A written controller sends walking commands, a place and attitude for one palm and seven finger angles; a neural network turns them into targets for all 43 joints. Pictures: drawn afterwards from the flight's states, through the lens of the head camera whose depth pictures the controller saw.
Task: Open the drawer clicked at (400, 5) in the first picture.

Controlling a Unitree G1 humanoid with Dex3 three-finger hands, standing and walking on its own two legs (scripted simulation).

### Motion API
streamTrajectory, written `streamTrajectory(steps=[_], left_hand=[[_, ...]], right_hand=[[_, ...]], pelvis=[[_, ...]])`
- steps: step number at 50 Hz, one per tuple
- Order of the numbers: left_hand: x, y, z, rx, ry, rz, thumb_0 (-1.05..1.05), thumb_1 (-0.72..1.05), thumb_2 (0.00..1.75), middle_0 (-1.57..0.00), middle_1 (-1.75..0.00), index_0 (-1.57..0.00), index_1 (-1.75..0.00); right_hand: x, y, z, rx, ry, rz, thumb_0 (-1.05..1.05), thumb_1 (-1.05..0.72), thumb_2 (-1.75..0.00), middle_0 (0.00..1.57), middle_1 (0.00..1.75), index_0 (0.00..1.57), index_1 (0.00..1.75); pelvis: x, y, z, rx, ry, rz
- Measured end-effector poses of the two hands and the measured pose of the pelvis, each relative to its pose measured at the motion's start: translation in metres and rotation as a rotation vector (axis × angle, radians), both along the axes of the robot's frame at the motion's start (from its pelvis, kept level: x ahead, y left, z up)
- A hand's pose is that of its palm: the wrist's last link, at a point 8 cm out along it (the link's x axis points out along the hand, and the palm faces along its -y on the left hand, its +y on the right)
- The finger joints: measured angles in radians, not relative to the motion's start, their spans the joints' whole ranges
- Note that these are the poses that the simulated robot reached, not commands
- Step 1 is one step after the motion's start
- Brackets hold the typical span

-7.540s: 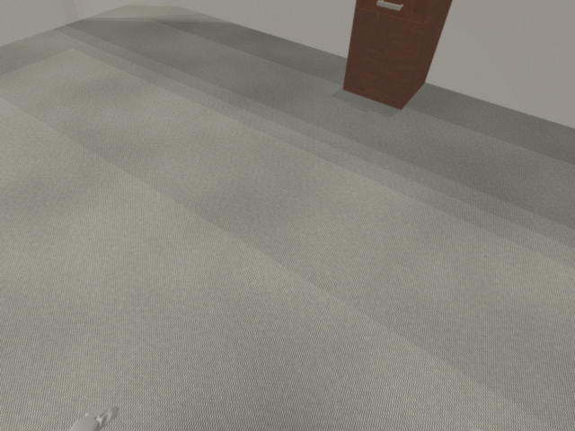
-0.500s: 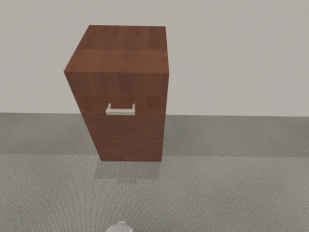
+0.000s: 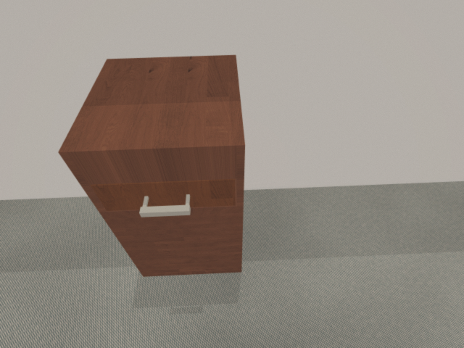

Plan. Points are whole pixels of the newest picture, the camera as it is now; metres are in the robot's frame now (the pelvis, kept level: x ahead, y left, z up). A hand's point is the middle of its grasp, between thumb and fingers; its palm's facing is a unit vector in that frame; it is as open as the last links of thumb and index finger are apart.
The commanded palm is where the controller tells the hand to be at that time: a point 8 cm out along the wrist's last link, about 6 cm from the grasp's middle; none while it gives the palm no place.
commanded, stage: come to a stop and stand still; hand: left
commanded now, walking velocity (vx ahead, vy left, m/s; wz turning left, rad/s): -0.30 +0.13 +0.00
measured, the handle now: (166, 204) +0.50 +0.21 -0.17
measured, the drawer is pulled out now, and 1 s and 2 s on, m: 0.00 0.00 0.00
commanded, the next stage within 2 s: look again from close up in 1.30 s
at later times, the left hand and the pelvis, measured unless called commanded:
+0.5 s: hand out of the picture +0.02 +0.24 -0.18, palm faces +0.10 -0.97 -0.21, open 7.3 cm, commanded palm none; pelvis -0.03 +0.04 +0.00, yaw +2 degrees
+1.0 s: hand out of the picture +0.02 +0.17 -0.16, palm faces +0.04 -0.97 -0.25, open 7.2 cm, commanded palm none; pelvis -0.01 -0.01 +0.01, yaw +2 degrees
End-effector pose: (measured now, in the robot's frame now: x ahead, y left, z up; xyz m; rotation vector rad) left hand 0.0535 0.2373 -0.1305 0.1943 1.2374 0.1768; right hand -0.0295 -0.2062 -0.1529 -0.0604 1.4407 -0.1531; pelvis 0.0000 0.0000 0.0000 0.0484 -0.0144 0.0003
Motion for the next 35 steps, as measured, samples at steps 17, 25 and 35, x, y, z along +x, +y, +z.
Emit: streamTrajectory(steps=[17,25,35], left_hand=[[0.006,0.005,0.003,-0.009,-0.023,0.048,0.0,0.91,0.9,-0.2,-0.3,-0.2,-0.3],[-0.046,0.051,-0.014,-0.038,0.059,0.092,0.0,0.91,0.9,-0.2,-0.3,-0.2,-0.3],[-0.098,0.05,-0.006,-0.055,0.243,0.081,0.0,0.91,0.9,-0.2,-0.3,-0.2,-0.3]], right_hand=[[0.084,-0.024,0.014,-0.087,-0.116,0.095,0.0,-0.91,-0.9,0.2,0.3,0.19,0.3],[0.07,0.01,0.034,-0.137,-0.193,0.13,0.0,-0.91,-0.9,0.2,0.3,0.19,0.3],[0.034,0.023,0.036,-0.122,-0.109,0.072,0.0,-0.93,-0.9,0.2,0.3,0.2,0.3]], pelvis=[[-0.013,0.012,0.005,-0.029,0.027,0.041],[-0.025,0.042,0.004,-0.055,0.01,0.038],[-0.019,0.043,0.015,-0.049,0.044,0.007]])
